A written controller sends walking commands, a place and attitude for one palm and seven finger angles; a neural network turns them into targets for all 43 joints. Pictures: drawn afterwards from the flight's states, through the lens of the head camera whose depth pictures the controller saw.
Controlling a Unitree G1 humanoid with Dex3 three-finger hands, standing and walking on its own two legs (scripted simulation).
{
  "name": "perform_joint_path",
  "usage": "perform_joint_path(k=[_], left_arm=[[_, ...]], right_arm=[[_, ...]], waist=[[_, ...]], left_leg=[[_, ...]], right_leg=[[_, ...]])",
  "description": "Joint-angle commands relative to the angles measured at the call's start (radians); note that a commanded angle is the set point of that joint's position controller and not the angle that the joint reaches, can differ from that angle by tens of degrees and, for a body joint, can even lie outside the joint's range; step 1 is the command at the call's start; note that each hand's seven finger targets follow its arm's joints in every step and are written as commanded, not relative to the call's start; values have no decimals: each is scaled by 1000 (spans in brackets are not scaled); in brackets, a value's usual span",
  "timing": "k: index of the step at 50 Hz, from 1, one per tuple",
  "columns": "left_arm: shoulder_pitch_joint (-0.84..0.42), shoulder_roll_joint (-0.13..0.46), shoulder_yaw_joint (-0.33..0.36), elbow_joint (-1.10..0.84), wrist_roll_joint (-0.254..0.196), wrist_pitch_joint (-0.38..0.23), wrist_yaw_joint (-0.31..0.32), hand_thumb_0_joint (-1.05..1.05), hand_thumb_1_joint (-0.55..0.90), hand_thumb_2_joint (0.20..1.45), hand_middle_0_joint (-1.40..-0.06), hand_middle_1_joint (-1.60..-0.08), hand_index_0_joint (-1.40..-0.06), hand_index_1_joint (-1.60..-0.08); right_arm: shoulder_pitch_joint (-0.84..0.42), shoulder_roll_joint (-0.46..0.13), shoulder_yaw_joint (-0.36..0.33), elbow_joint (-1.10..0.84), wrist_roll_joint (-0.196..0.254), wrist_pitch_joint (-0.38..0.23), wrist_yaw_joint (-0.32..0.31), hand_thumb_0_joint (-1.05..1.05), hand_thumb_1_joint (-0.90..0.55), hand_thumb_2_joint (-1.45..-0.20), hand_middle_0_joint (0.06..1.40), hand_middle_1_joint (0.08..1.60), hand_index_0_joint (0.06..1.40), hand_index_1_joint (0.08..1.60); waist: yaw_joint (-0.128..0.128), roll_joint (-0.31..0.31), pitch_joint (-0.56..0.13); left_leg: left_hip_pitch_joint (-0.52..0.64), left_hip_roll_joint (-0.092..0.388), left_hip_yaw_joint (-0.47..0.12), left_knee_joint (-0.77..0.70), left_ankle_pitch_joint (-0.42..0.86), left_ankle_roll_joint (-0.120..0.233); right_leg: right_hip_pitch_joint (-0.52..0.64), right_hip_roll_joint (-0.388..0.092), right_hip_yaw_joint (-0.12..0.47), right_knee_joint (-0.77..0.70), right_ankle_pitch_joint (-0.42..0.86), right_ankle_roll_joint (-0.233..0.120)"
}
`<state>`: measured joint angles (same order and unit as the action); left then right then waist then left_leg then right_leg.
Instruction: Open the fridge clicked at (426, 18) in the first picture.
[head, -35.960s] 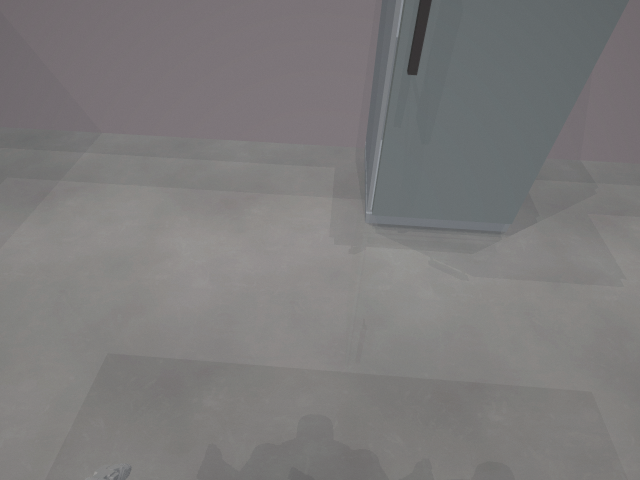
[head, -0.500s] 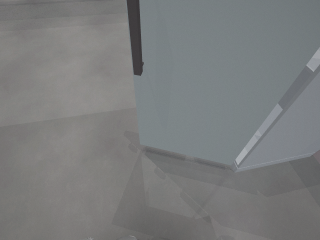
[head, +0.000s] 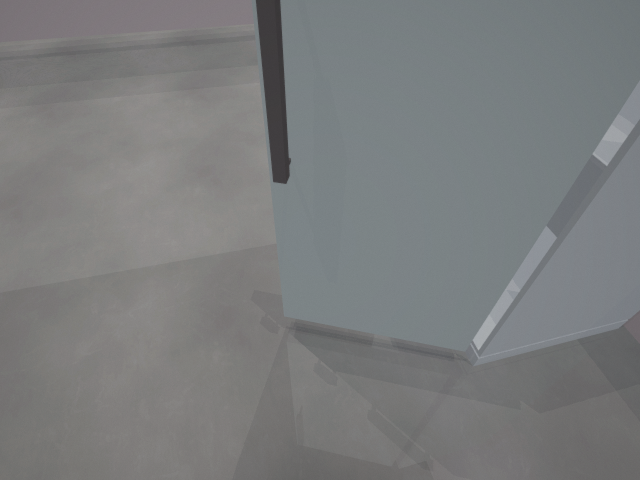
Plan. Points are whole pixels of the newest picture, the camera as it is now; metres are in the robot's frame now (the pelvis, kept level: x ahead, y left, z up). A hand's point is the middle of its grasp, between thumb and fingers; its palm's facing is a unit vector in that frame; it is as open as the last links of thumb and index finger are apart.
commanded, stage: let the arm hang, fingers relaxed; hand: left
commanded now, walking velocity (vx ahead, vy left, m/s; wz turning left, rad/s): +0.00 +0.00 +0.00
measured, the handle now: (277, 66) +0.70 +0.11 +0.19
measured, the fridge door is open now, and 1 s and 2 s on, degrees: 64 64 64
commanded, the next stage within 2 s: look to check the result in 0.24 s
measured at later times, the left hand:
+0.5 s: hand out of the picture -0.01 +0.16 -0.18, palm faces +0.00 -0.99 -0.17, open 7.4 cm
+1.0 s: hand out of the picture +0.01 +0.17 -0.18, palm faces -0.01 -0.98 -0.19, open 7.4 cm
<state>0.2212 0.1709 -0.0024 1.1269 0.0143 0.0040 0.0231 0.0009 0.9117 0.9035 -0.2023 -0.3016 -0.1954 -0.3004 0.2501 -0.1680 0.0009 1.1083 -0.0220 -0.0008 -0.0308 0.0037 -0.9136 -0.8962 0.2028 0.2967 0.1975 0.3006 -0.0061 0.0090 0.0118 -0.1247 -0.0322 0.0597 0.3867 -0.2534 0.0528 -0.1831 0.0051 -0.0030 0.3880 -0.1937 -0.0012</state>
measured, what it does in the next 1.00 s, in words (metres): stands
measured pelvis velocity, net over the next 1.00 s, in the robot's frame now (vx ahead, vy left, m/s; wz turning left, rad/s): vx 0.00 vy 0.00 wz -0.01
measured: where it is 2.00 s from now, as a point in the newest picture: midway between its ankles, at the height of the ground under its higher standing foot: outside the picture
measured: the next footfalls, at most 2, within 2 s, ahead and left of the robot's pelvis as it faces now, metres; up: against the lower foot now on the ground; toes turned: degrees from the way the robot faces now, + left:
none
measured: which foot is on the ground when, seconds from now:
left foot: down 0.00-1.00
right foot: down 0.00-1.00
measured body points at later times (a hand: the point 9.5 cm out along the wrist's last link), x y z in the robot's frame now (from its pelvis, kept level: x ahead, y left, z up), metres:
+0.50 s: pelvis +0.00 +0.00 +0.00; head +0.01 +0.00 +0.45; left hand +0.00 +0.22 -0.17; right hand -0.02 -0.21 -0.16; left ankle -0.03 +0.08 -0.74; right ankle +0.01 -0.12 -0.74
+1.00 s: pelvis +0.00 +0.00 +0.00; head +0.01 +0.00 +0.45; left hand +0.02 +0.22 -0.16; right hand -0.01 -0.23 -0.16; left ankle -0.03 +0.08 -0.74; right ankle +0.01 -0.12 -0.74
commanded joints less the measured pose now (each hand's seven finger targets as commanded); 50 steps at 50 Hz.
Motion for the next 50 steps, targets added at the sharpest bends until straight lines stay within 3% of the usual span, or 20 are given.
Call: perform_joint_path(k=[1, 7, 14, 23, 31, 50], left_arm=[[38, 105, 21, -20, -3, -20, 7, 0, 900, 900, -200, -300, -200, -300], [59, 91, 21, -4, -3, -17, 11, 0, 900, 900, -200, -300, -200, -300], [72, 73, 17, 7, -3, -14, 12, 0, 900, 900, -200, -300, -200, -300], [87, 68, 19, 7, -2, -20, 15, 0, 900, 900, -200, -300, -200, -300], [91, 65, 17, 7, -2, -19, 14, 0, 900, 900, -200, -300, -200, -300], [42, 105, 25, -8, -1, -24, 10, 0, 900, 900, -200, -300, -200, -300]], right_arm=[[50, -104, -14, -7, 3, -19, -12, 0, -900, -900, 200, 300, 200, 300], [71, -84, -13, 9, 5, -18, -17, 0, -900, -900, 200, 300, 200, 300], [97, -67, -13, 20, 5, -12, -17, 0, -900, -900, 200, 300, 200, 300], [111, -62, -18, 18, 6, -16, -20, 0, -900, -900, 200, 300, 200, 300], [101, -63, -19, 19, 5, -11, -18, 0, -900, -900, 200, 300, 200, 300], [61, -106, -26, 5, 4, -17, -16, 0, -900, -900, 200, 300, 200, 300]], waist=[[2, 0, 17], [4, 11, 39], [0, -2, 79], [-3, -15, 37], [-2, -1, 82], [-5, -3, 42]], left_leg=[[-35, 146, -111, -90, 190, -10], [-30, 146, -102, -85, 207, -9], [-62, 143, -105, -104, 111, -7], [-33, 142, -98, -78, 163, -2], [-57, 139, -100, -87, 100, -4], [-27, 147, -103, -88, 157, -5]], right_leg=[[22, -97, 78, -36, 141, -34], [15, -98, 71, -35, 144, -36], [-5, -92, 79, -47, 83, -35], [6, -96, 82, -35, 137, -39], [-20, -92, 88, -50, 85, -39], [8, -95, 88, -44, 139, -42]])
